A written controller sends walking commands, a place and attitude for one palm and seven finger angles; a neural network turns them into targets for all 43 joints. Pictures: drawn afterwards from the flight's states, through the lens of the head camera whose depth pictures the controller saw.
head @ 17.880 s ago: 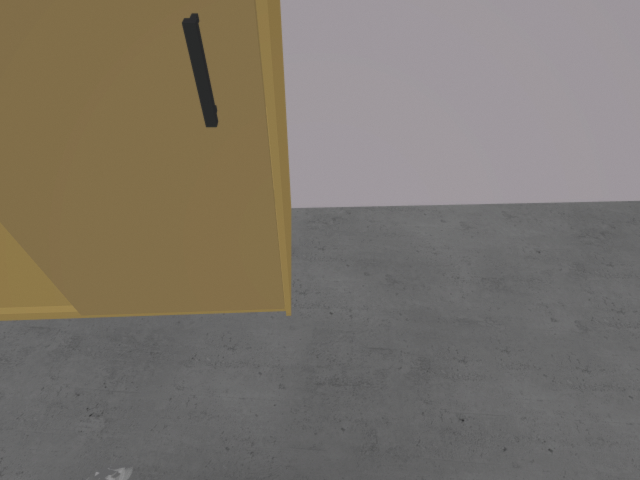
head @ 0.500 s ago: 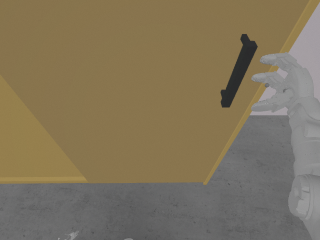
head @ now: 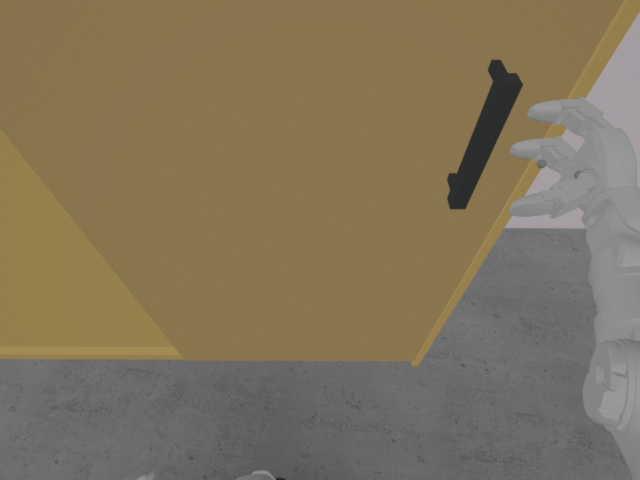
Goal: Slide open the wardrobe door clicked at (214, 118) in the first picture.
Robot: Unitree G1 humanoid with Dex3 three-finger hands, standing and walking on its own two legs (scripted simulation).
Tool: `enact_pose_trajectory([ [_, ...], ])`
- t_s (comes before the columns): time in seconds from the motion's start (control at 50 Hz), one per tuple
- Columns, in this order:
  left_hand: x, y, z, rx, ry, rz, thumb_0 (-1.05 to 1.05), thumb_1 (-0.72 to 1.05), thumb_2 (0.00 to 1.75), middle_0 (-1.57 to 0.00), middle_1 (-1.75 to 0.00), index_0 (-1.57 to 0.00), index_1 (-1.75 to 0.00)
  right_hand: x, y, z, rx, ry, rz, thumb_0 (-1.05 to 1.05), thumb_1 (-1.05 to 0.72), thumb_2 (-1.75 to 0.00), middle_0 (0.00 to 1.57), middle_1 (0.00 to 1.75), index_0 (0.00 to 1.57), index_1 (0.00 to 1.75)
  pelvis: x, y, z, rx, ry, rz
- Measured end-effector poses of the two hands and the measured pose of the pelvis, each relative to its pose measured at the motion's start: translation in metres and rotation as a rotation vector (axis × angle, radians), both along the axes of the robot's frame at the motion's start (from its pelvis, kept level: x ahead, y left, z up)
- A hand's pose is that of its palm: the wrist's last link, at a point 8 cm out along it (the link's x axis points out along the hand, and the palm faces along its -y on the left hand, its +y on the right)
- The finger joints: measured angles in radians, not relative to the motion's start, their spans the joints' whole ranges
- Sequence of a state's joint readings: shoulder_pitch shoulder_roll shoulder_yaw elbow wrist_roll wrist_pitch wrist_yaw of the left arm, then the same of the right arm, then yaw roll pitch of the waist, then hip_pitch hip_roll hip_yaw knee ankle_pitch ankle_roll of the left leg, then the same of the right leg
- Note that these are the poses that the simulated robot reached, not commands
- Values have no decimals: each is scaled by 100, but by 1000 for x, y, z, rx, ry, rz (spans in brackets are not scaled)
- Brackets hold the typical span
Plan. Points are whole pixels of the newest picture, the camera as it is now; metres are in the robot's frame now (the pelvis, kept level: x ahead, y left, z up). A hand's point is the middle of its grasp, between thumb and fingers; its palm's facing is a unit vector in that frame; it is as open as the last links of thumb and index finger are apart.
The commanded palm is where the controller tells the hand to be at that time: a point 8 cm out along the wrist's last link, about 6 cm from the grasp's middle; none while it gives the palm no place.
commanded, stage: move the hooked fingers beside the handle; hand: right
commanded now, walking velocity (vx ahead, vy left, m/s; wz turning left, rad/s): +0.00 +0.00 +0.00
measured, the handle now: (474, 141) +0.50 -0.14 +0.16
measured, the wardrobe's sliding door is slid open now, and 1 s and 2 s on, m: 0.00 0.00 0.00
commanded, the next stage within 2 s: feel for the door with the fingertips in 1.40 s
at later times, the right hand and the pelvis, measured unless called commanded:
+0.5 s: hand (543, 164) +0.46 -0.21 +0.16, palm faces -0.07 +1.00 -0.02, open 13.4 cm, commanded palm +0.47 -0.24 +0.15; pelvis -0.01 +0.00 -0.01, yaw +0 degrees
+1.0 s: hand (543, 163) +0.46 -0.21 +0.16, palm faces -0.06 +1.00 -0.03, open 13.3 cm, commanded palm +0.47 -0.23 +0.15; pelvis -0.02 +0.00 -0.01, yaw -1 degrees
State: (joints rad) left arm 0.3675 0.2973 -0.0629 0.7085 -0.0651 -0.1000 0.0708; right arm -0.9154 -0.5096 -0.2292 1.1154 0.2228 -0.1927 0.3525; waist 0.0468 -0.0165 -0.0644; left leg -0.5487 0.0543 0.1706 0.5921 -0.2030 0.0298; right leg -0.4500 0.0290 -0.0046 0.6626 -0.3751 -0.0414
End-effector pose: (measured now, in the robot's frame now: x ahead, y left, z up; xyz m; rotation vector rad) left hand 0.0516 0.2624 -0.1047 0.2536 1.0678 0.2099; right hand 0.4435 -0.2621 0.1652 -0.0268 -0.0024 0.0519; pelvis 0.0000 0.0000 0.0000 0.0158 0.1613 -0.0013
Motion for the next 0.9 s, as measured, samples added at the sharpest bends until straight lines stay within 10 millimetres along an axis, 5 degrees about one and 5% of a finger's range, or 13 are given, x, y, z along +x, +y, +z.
enact_pose_trajectory([
  [0.9, -42, 7, -4, 22, 47, 19, 1, 91, 89, -20, -30, -20, -30, 1, -3, 0, 0, 1, 11, -1, 50, -30, 43, 123, 43, 123, -24, 2, -12, 4, 55, -18],
])
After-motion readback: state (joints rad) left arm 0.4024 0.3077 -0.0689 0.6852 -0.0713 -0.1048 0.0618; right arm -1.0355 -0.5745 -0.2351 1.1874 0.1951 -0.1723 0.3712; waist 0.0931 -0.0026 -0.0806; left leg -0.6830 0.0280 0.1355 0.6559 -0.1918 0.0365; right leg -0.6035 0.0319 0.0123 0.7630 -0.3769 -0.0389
